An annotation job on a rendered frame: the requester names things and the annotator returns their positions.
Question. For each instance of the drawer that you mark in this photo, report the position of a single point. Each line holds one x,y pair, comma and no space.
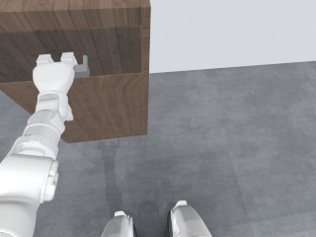
112,50

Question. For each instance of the robot left upper arm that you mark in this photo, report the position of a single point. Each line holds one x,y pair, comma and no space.
26,181

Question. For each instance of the cabinet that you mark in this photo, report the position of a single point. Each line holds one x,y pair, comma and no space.
105,106

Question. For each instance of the right robot shin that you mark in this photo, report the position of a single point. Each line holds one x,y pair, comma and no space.
180,202

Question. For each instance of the robot left hand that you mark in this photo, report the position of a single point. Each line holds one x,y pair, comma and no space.
58,76

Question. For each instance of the handle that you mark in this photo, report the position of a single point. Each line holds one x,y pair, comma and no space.
82,70

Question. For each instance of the robot shin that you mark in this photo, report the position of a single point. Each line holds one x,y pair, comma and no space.
180,202
117,213

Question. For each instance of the left robot shin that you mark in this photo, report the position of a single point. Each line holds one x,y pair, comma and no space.
117,213

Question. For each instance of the robot left forearm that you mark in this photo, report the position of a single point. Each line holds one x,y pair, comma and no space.
45,126

